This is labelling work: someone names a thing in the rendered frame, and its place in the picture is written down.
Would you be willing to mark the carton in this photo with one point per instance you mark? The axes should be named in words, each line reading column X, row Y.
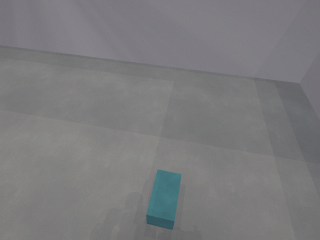
column 162, row 206

